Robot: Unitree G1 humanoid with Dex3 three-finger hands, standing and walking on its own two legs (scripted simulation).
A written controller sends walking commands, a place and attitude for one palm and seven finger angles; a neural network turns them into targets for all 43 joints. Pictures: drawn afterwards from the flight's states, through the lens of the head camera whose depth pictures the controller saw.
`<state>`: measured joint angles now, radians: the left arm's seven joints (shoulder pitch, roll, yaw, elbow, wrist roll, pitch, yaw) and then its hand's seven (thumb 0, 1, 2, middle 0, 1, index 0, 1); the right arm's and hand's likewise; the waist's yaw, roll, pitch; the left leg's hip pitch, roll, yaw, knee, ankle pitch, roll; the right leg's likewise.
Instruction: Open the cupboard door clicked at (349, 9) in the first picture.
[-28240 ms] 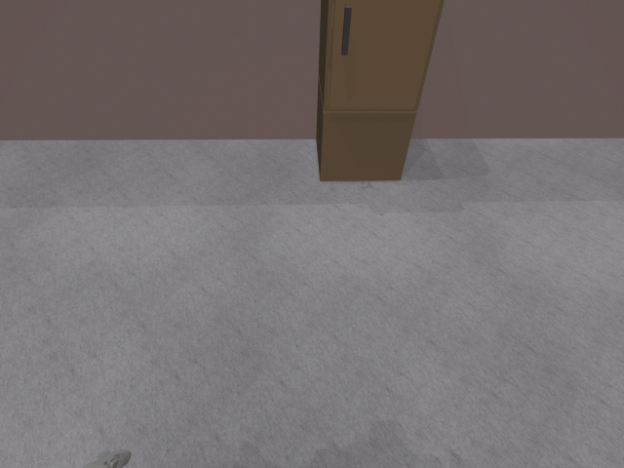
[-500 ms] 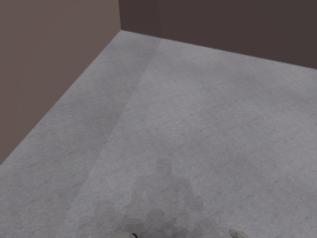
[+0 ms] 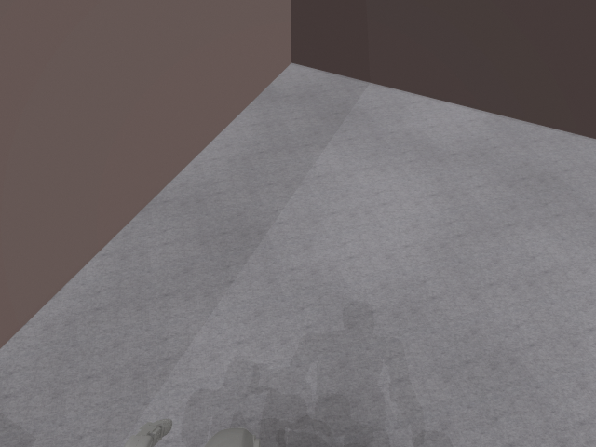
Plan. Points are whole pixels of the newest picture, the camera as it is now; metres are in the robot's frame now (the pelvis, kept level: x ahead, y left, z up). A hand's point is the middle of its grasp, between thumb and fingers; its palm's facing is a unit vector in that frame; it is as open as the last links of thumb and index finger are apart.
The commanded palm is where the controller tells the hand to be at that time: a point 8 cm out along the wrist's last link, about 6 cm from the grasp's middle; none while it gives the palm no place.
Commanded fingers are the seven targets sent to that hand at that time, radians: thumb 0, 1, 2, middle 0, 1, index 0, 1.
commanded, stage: turn to face it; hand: left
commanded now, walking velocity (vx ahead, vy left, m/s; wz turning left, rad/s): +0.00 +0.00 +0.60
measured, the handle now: out of the picture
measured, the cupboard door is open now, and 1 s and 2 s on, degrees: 48 48 48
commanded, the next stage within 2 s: none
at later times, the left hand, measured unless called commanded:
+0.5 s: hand out of the picture +0.06 +0.22 -0.16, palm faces +0.31 -0.90 -0.31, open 7.4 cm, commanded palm none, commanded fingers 0.00 0.90 0.90 -0.20 -0.30 -0.20 -0.30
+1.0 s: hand out of the picture +0.01 +0.18 -0.17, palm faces +0.59 -0.77 -0.24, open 7.4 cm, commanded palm none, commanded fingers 0.00 0.90 0.90 -0.20 -0.30 -0.20 -0.30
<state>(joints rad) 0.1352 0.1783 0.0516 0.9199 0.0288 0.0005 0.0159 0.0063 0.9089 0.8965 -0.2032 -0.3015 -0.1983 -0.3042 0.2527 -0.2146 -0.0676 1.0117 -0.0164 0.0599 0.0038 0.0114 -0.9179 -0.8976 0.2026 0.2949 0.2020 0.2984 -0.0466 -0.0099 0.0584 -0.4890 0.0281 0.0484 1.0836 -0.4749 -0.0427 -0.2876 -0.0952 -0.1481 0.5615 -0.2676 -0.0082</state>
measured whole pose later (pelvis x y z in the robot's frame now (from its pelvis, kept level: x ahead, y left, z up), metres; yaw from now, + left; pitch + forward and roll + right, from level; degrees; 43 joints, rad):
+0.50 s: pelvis +0.04 -0.03 -0.01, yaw +18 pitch +1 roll +1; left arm 0.18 0.27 0.07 0.87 0.02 0.03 0.00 0.01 0.91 0.90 -0.20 -0.30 -0.20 -0.30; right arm 0.16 -0.24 -0.05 0.89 -0.02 0.06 0.00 0.01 -0.91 -0.90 0.21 0.30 0.21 0.30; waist 0.00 0.00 0.07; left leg -0.38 0.00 -0.07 0.62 -0.29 -0.03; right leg -0.33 -0.06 -0.03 0.60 -0.32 0.05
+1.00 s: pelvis +0.06 -0.05 +0.00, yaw +36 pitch +1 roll +0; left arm 0.15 0.25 0.07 0.89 0.02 0.06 0.00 0.01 0.91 0.90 -0.20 -0.30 -0.20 -0.30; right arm 0.16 -0.22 -0.04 0.89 -0.03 0.04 0.00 0.01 -0.91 -0.90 0.21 0.30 0.21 0.30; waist -0.01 -0.02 0.11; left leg -0.32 0.01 -0.05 0.55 -0.25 -0.01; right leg -0.45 -0.07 -0.03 0.94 -0.46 0.07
